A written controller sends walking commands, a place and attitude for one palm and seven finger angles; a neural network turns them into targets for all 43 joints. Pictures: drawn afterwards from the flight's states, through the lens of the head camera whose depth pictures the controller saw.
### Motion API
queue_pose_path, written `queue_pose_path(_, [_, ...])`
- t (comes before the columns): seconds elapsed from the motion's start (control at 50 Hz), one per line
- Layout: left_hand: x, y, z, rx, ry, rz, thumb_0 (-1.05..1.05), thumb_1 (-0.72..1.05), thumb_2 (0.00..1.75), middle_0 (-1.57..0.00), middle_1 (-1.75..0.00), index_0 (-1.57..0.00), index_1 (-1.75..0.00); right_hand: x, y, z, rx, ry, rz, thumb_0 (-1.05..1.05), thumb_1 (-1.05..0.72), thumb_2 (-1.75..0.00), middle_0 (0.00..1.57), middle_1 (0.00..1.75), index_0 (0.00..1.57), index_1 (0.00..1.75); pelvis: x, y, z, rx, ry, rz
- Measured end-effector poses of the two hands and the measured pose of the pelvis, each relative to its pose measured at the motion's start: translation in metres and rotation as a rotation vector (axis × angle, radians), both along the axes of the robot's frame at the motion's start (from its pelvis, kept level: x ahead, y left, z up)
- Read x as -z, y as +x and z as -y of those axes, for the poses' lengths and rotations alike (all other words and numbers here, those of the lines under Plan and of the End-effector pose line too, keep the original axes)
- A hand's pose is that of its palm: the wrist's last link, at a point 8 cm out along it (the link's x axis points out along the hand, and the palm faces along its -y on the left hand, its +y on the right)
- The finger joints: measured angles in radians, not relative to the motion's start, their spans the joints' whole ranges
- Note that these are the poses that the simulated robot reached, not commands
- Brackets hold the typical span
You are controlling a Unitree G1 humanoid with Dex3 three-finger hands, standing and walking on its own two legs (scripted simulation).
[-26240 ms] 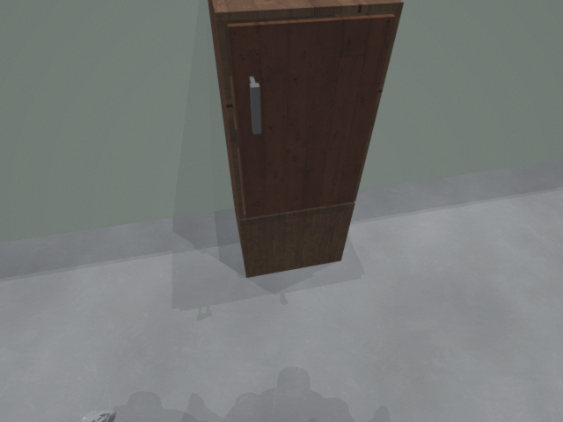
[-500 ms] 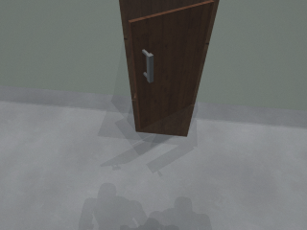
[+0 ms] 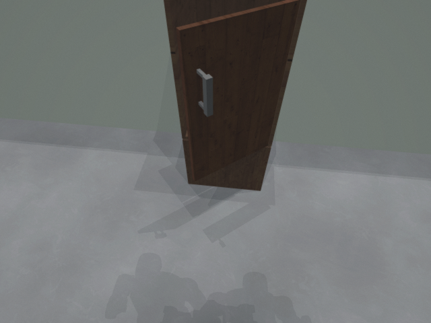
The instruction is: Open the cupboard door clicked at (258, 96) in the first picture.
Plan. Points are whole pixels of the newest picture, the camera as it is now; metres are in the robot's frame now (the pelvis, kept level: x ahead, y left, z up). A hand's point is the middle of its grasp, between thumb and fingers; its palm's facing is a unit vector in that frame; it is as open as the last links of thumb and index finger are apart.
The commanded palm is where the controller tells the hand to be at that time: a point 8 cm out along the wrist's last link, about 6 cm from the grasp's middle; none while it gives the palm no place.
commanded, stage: walk to a spot facing it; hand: left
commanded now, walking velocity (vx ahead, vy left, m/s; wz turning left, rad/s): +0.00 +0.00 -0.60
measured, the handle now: (204, 92) +0.67 +0.08 +0.04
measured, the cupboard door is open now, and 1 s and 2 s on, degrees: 39 39 39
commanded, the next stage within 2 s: none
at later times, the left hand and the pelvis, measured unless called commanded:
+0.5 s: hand out of the picture +0.06 +0.14 -0.18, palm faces -0.20 -0.95 -0.26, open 7.4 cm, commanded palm none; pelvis -0.01 -0.04 -0.01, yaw -15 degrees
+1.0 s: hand (165, 285) +0.23 +0.14 -0.17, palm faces -0.50 -0.83 -0.24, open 7.4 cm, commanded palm none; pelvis +0.03 -0.01 -0.01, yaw -33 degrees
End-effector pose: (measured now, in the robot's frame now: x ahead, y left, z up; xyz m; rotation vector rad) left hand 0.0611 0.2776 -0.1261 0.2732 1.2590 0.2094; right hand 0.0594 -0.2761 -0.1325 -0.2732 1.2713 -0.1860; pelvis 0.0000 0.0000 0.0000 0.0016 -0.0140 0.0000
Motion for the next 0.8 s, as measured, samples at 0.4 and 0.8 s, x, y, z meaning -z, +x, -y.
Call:
queue_pose_path(0.4, [0.023,0.013,0.075,0.128,-0.039,-0.051,0.01,0.91,0.9,-0.2,-0.29,-0.2,-0.3,0.043,-0.065,0.011,0.235,0.104,-0.06,0.01,-0.9,-0.9,0.2,0.3,0.2,0.3,0.025,-0.009,0.039,0.198,0.016,0.009])
queue_pose_path(0.8, [0.033,0.097,0.06,0.353,-0.077,-0.068,0.01,0.91,0.9,-0.2,-0.29,-0.2,-0.3,-0.008,-0.035,0.01,0.396,-0.046,0.178,0.0,-0.91,-0.9,0.2,0.3,0.2,0.3,0.015,0.012,0.004,0.436,-0.001,-0.059])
